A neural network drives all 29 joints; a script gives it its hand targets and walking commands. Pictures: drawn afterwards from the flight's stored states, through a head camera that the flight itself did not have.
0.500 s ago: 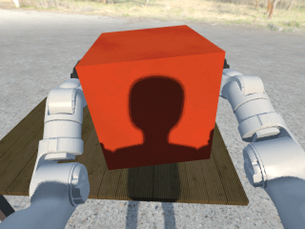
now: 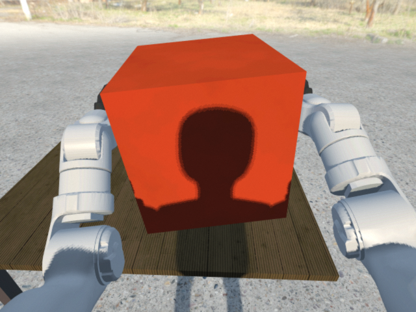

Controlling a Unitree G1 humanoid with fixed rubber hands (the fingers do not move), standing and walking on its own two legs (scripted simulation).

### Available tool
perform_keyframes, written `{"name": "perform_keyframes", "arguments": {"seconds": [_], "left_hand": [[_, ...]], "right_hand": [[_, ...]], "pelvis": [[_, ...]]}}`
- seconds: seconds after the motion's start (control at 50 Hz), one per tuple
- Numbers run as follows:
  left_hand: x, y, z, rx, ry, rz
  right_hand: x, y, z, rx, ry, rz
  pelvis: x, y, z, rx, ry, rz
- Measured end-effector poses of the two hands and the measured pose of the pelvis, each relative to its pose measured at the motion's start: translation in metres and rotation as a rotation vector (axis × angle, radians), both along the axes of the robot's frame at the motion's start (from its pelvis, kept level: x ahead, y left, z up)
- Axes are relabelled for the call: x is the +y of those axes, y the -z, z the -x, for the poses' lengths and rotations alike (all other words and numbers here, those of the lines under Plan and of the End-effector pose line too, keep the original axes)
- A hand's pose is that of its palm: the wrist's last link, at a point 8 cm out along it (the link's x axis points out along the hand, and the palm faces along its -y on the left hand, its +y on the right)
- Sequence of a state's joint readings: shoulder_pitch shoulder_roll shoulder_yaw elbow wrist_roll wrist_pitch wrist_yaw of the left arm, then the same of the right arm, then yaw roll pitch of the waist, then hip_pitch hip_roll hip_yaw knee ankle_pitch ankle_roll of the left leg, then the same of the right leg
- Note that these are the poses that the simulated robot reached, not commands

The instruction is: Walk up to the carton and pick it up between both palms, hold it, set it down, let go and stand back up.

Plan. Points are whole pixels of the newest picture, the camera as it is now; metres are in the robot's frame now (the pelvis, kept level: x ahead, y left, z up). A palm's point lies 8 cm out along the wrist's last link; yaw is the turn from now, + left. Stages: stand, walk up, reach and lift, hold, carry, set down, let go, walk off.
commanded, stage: hold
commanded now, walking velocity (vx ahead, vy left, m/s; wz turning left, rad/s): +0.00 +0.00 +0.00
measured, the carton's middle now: (205, 124) +0.41 +0.00 +0.25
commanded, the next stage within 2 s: none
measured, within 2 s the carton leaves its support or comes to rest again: neither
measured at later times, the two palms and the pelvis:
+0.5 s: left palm (102, 119) +0.37 +0.19 +0.28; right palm (294, 105) +0.38 -0.16 +0.30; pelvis +0.00 +0.01 +0.00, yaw +0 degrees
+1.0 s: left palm (107, 120) +0.37 +0.18 +0.28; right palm (300, 106) +0.37 -0.17 +0.30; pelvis +0.00 +0.00 +0.00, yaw +0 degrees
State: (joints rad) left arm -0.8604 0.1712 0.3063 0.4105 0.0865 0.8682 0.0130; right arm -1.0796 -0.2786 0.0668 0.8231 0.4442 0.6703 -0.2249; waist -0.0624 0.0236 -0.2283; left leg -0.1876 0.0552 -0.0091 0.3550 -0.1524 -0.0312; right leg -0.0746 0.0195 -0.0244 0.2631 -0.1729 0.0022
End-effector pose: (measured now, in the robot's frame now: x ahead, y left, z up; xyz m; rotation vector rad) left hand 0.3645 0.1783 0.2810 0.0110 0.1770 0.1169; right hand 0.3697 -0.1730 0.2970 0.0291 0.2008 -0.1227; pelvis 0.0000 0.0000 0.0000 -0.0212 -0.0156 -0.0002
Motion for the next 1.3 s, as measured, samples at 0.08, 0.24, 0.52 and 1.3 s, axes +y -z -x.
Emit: {"name": "perform_keyframes", "arguments": {"seconds": [0.08, 0.24, 0.52, 1.3], "left_hand": [[0.001, -0.001, 0.001, 0.003, 0.004, 0.003], [0.005, -0.002, 0.000, 0.010, 0.009, 0.002], [0.008, 0.002, -0.008, 0.019, 0.009, -0.012], [0.004, -0.004, 0.000, 0.007, 0.008, 0.000]], "right_hand": [[0.001, -0.002, 0.002, 0.004, 0.003, -0.001], [0.006, -0.005, 0.002, 0.011, 0.009, -0.002], [0.008, 0.000, -0.006, 0.021, 0.007, 0.001], [0.004, -0.006, 0.002, 0.013, 0.009, -0.004]], "pelvis": [[0.000, 0.000, 0.003, 0.003, 0.000, 0.000], [0.003, 0.000, 0.006, 0.014, 0.000, 0.000], [0.006, 0.000, 0.002, 0.025, 0.001, 0.002], [0.002, 0.000, 0.006, 0.015, 0.000, 0.000]]}}
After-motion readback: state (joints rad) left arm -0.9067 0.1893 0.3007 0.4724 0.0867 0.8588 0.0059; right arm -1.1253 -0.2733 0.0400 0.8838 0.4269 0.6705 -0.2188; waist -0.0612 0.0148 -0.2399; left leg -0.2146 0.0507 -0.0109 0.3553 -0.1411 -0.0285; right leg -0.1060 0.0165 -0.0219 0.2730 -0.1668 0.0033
